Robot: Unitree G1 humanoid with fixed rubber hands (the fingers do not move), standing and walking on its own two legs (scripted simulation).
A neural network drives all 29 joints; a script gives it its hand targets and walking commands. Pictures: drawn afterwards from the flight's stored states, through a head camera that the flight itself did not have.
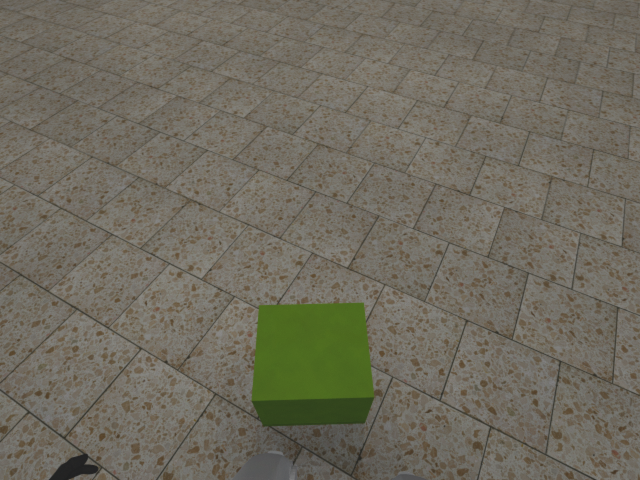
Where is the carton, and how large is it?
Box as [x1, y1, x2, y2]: [252, 303, 373, 425]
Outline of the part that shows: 363,303 259,305 252,402 263,425 364,422 373,399 373,389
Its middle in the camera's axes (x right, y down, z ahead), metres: -0.02 +0.35 +1.09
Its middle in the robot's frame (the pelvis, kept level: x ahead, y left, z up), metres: +0.49 +0.06 -0.61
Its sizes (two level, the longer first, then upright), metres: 0.291 0.255 0.247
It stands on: the floor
